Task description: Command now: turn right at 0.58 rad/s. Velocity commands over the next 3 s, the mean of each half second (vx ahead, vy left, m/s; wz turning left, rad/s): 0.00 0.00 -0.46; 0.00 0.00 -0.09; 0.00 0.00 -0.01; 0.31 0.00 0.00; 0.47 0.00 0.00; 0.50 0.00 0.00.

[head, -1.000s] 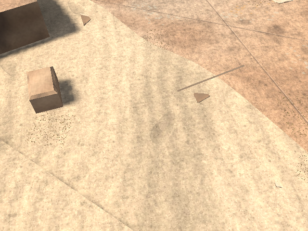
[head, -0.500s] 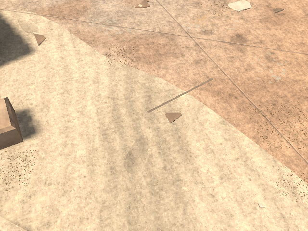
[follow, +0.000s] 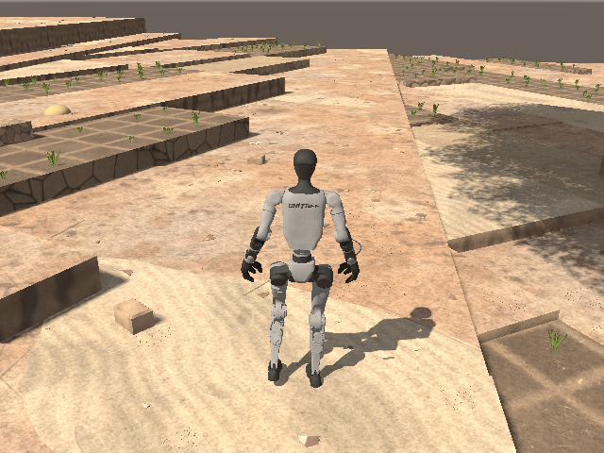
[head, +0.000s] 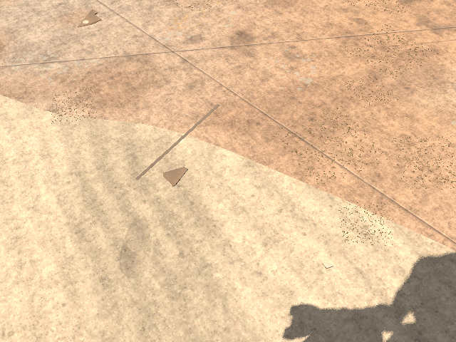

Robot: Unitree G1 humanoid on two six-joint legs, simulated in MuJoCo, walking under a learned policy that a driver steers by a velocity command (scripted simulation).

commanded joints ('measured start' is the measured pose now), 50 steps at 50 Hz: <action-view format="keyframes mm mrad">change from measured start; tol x16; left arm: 1 18 174 48 -61 7 -3 -6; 50 -60 65 -55 223 -5 -54 34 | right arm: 1 -24 -71 -9 -82 5 -19 -3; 10 33 -243 -34 -114 -12 -52 -23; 50 75 -67 38 185 6 -64 3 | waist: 1 14 -131 -90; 7 -57 -129 -104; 10 -10 192 -54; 26 -34 174 -83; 30 -69 -176 -69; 50 -35 -12 -26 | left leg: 1 -11 -26 9 -57 -17 10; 7 263 -61 6 -438 77 60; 9 431 296 -353 -677 90 164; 12 223 312 -268 -622 410 277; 17 386 208 -93 -557 613 252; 27 306 196 -64 -458 587 226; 31 233 34 53 -395 14 62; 35 330 50 30 -508 267 56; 50 349 87 -3 -545 305 63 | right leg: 1 95 -261 302 -83 215 -166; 7 3 -200 390 -11 210 -74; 10 -276 62 20 463 -413 68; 15 -251 -6 -2 722 -244 120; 25 -25 -36 -104 221 -300 104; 29 298 -230 108 -202 37 32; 30 182 -372 237 -162 267 -48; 37 66 -201 92 -154 8 18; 50 70 -180 61 -149 60 13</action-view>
